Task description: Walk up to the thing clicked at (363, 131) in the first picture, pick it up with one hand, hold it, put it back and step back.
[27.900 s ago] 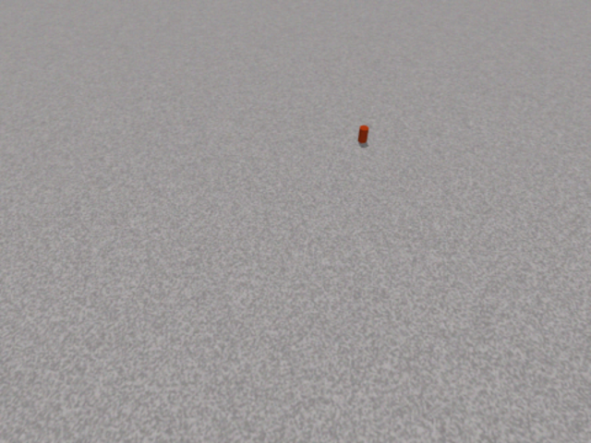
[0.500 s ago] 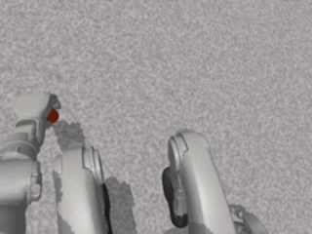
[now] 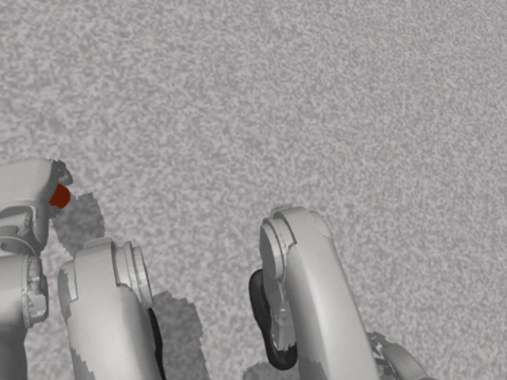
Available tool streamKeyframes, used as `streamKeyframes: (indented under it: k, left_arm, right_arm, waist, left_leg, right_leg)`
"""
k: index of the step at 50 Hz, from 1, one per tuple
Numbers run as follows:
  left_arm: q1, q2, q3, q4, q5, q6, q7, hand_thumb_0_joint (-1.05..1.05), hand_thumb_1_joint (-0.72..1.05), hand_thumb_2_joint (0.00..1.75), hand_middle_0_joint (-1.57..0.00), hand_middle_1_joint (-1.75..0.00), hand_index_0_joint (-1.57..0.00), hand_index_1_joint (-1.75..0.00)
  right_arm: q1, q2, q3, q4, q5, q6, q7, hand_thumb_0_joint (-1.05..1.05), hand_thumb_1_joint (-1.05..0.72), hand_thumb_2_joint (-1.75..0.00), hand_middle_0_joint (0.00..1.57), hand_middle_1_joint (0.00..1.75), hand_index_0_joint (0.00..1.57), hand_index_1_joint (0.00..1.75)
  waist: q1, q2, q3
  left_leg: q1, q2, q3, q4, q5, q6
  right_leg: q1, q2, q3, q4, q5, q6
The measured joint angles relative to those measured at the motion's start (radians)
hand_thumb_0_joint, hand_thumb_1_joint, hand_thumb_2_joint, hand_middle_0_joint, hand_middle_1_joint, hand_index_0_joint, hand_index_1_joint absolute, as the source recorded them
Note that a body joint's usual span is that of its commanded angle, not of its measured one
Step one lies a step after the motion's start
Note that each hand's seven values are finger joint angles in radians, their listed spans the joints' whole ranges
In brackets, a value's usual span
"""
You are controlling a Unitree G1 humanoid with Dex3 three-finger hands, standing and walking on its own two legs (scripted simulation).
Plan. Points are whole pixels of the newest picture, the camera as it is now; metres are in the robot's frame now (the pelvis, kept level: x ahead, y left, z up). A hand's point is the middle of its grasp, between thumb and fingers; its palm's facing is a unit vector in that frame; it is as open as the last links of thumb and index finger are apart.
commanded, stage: rest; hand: left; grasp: from above
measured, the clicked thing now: (46, 192) +0.43 +0.29 -0.23
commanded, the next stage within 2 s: open in 0.88 s
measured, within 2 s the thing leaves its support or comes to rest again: rests again in 0.38 s
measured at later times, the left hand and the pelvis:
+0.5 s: hand (47, 202) +0.40 +0.28 -0.22, palm faces -0.44 -0.14 -0.89, open 6.7 cm; pelvis +0.00 +0.00 -0.01, yaw -2 degrees
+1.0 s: hand (48, 201) +0.41 +0.28 -0.22, palm faces -0.43 -0.14 -0.89, open 6.7 cm; pelvis +0.00 +0.00 -0.01, yaw -2 degrees
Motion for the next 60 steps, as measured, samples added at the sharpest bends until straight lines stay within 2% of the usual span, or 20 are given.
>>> streamKeyframes:
  k: [14, 33, 43, 51, 60]
  left_arm:
    - [0.004, 0.019, 0.02, 0.035, -0.011, 0.005, 0.02, -0.02, 0.36, 0.29, -0.9, -0.38, -1.02, -0.36]
    - [-0.007, 0.051, 0.005, 0.102, 0.012, -0.014, 0.077, -0.02, 0.36, 0.29, -0.9, -0.38, -1.02, -0.36]
    - [-0.02, 0.066, 0.011, 0.128, -0.001, -0.009, 0.091, -0.02, 0.35, 0.29, -0.91, -0.37, -1.03, -0.36]
    - [-0.027, 0.073, -0.005, 0.136, -0.012, -0.015, 0.088, -0.02, 0.35, 0.29, -0.91, -0.37, -1.03, -0.36]
    - [-0.018, 0.078, -0.01, 0.127, -0.008, -0.017, 0.088, -0.01, 0.32, 0.4, -0.81, -0.45, -0.88, -0.43]
  right_arm:
    - [-0.007, 0.001, 0.018, 0.006, -0.018, -0.022, 0.038, 0.0, -0.92, -0.9, 0.2, 0.3, 0.2, 0.3]
    - [-0.014, -0.009, 0.054, 0.013, -0.051, -0.059, 0.072, 0.0, -0.91, -0.9, 0.2, 0.3, 0.2, 0.3]
    - [-0.027, -0.017, 0.068, 0.007, -0.058, -0.08, 0.089, 0.0, -0.91, -0.9, 0.2, 0.3, 0.2, 0.3]
    - [-0.031, -0.02, 0.082, 0.002, -0.063, -0.091, 0.097, 0.0, -0.91, -0.9, 0.2, 0.3, 0.2, 0.3]
    - [-0.026, -0.021, 0.085, -0.002, -0.06, -0.101, 0.104, 0.0, -0.91, -0.9, 0.2, 0.3, 0.2, 0.3]
  waist:
    - [-0.01, 0.002, 0.012]
    - [-0.031, -0.012, 0.033]
    - [-0.035, -0.014, 0.043]
    - [-0.035, -0.018, 0.052]
    - [-0.038, -0.028, 0.062]
  left_leg:
    - [-0.007, 0.0, -0.015, 0.023, -0.01, 0.004]
    - [-0.008, -0.002, -0.033, 0.05, -0.012, 0.005]
    - [-0.002, 0.0, -0.041, 0.053, -0.015, 0.005]
    - [0.004, 0.0, -0.045, 0.054, -0.015, 0.004]
    - [0.007, -0.001, -0.046, 0.054, -0.016, 0.006]
  right_leg:
    - [0.001, 0.006, -0.01, 0.008, -0.003, 0.008]
    - [0.007, 0.013, -0.023, 0.02, 0.001, 0.012]
    - [0.013, 0.017, -0.03, 0.017, 0.003, 0.014]
    - [0.019, 0.018, -0.033, 0.016, 0.006, 0.015]
    - [0.025, 0.018, -0.034, 0.013, 0.004, 0.014]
